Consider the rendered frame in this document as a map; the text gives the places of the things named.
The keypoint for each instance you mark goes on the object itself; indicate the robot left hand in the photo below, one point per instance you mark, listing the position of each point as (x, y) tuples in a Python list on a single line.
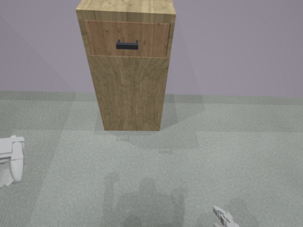
[(12, 157)]

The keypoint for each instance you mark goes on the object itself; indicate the robot right hand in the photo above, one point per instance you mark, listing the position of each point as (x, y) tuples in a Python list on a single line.
[(225, 218)]

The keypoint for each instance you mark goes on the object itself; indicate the drawer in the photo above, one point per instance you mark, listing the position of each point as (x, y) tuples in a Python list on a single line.
[(103, 35)]

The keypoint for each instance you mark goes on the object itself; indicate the handle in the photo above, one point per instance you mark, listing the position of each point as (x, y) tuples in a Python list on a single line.
[(130, 46)]

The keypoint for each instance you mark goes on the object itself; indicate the cabinet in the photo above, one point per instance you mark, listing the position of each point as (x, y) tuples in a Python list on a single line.
[(130, 90)]

